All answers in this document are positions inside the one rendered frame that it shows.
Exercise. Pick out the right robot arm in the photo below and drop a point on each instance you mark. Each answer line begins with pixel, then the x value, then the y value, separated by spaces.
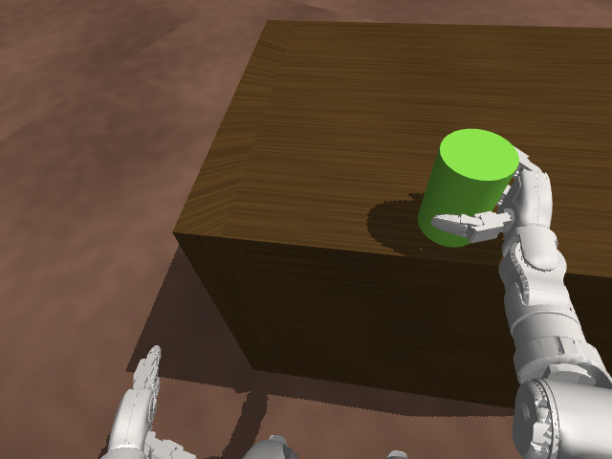
pixel 563 406

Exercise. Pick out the can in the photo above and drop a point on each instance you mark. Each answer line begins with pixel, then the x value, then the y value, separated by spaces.
pixel 471 171

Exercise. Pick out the right robot hand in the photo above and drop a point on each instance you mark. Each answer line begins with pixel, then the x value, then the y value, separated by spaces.
pixel 528 202

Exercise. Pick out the left robot hand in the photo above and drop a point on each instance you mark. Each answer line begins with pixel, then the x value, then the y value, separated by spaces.
pixel 132 427

